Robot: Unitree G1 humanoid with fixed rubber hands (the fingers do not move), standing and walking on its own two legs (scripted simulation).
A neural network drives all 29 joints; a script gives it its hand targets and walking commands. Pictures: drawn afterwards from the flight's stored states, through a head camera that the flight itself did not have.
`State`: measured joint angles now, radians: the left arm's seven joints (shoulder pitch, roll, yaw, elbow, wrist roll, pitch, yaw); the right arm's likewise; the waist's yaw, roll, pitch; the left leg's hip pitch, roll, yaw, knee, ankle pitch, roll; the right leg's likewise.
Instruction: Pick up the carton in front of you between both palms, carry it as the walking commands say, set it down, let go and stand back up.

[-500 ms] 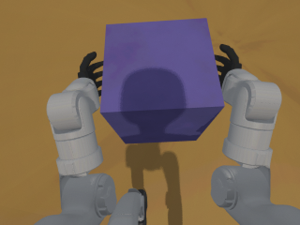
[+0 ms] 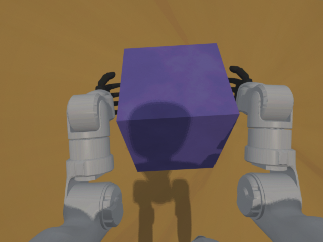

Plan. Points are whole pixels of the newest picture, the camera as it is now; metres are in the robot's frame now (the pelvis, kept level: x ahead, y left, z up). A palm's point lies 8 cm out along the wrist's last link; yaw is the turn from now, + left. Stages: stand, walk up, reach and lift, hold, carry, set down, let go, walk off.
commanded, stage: carry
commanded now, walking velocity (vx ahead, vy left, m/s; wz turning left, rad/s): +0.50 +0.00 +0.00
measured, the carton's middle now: (172, 114) +0.40 +0.01 +0.09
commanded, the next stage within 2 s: none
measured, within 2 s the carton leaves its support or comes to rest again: neither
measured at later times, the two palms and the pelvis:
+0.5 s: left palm (124, 13) +0.71 +0.15 +0.20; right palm (225, 19) +0.67 -0.14 +0.20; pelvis +0.31 +0.04 +0.05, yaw -1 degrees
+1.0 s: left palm out of the picture +0.99 +0.20 +0.27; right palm out of the picture +1.03 -0.09 +0.28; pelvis +0.63 +0.02 +0.10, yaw +1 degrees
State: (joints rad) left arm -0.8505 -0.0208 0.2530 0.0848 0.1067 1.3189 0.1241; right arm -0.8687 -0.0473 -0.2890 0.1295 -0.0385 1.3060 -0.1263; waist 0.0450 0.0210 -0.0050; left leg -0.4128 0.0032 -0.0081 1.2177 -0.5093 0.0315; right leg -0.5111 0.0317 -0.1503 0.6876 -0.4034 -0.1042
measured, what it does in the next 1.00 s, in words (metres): climbs: left foot 0.03 m higher, then right foot 0.04 m higher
